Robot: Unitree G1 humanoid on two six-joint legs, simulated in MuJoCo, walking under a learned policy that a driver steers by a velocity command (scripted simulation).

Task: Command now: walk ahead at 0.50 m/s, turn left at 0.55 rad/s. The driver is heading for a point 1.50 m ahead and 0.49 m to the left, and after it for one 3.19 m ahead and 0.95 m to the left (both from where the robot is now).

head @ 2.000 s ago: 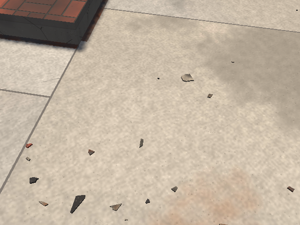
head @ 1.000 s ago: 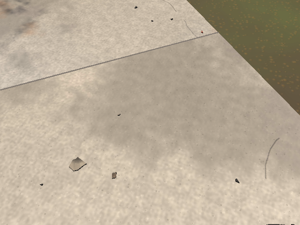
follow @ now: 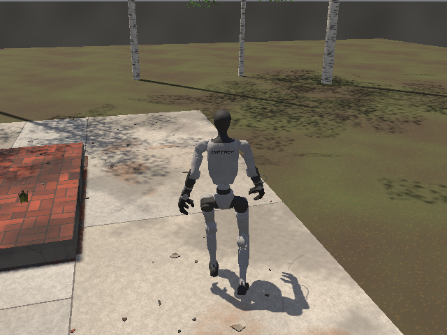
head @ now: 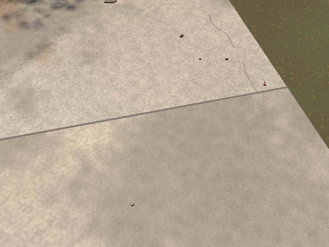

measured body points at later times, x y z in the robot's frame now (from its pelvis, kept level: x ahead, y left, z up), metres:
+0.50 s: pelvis +0.29 -0.01 +0.01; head +0.32 +0.00 +0.46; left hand +0.44 +0.29 -0.06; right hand +0.42 -0.28 -0.10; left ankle +0.11 +0.07 -0.67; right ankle +0.41 -0.10 -0.71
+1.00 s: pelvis +0.49 +0.10 +0.00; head +0.53 +0.14 +0.45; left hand +0.40 +0.40 -0.12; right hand +0.81 +0.00 -0.07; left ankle +0.54 +0.23 -0.71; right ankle +0.45 -0.10 -0.63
